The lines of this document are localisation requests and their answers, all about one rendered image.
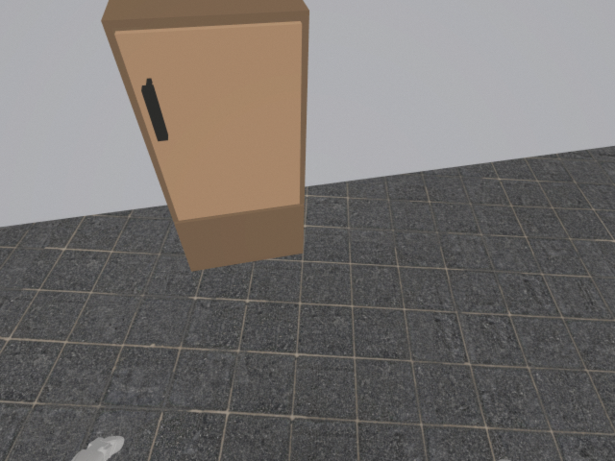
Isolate handle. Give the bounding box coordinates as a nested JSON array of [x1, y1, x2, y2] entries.
[[141, 78, 168, 141]]

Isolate cupboard door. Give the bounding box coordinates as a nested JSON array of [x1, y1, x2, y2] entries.
[[114, 21, 302, 221]]

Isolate left robot hand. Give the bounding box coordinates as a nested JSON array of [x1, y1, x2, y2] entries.
[[71, 436, 124, 461]]

